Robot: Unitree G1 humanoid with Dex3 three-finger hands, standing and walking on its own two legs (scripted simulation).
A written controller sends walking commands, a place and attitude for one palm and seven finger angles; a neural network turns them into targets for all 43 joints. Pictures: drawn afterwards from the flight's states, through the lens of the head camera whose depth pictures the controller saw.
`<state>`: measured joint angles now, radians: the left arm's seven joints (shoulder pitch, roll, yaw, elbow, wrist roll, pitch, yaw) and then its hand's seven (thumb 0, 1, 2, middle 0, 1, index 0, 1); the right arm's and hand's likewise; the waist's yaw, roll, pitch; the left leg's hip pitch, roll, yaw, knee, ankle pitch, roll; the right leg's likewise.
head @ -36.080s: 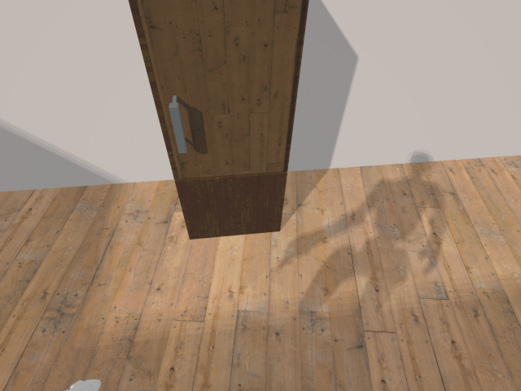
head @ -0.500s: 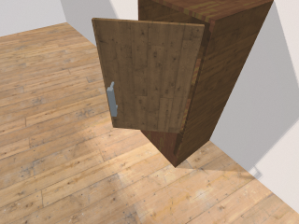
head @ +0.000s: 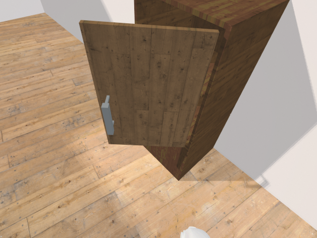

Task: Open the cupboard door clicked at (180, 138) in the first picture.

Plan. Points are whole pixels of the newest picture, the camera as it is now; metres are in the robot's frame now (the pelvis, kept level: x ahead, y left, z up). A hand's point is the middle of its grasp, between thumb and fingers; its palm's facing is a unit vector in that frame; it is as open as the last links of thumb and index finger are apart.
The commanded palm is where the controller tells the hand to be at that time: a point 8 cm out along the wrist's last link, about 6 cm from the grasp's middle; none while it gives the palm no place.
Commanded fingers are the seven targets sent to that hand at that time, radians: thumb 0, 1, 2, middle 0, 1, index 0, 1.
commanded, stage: come to a stop and stand still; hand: left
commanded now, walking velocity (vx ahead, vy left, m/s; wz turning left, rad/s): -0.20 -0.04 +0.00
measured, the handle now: (109, 115) +0.56 +0.21 -0.10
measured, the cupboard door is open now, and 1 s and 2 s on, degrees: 46 46 46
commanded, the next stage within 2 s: look again from close up in 1.38 s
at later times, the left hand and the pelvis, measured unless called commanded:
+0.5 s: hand out of the picture +0.12 +0.19 -0.21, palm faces +0.07 -0.98 -0.18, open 7.3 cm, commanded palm none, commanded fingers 0.00 0.90 0.90 -0.20 -0.30 -0.20 -0.30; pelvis +0.02 +0.01 -0.03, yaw +2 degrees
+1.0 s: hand out of the picture +0.02 +0.22 -0.17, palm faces +0.00 -0.97 -0.23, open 7.4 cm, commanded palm none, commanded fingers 0.00 0.90 0.90 -0.20 -0.30 -0.20 -0.30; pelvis +0.01 +0.03 -0.01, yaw +0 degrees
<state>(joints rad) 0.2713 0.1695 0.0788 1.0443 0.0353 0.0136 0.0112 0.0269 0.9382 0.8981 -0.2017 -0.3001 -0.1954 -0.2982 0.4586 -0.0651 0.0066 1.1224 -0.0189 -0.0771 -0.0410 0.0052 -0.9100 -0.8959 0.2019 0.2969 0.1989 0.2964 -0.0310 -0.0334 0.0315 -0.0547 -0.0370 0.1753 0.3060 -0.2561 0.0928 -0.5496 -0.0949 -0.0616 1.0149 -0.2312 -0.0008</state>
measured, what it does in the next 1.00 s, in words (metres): steps on the spot: right foot, then left foot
